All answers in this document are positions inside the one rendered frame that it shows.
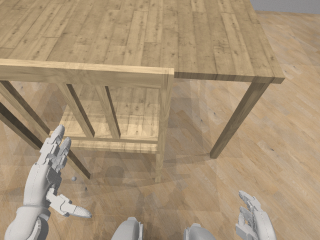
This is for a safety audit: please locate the table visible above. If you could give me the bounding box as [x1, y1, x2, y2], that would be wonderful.
[0, 0, 286, 159]

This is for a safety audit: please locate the chair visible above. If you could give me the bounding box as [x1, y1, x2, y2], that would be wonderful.
[0, 58, 174, 184]

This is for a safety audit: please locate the left robot hand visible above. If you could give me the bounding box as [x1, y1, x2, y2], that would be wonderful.
[23, 124, 92, 218]

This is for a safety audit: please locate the left robot thigh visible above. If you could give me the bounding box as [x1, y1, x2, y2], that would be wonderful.
[111, 220, 144, 240]

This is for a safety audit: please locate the right robot hand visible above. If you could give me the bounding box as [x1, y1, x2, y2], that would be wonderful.
[235, 190, 277, 240]

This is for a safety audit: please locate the right robot shin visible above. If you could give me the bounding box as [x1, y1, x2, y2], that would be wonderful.
[191, 223, 201, 227]

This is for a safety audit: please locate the left robot forearm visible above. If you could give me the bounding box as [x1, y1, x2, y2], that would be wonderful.
[4, 205, 51, 240]

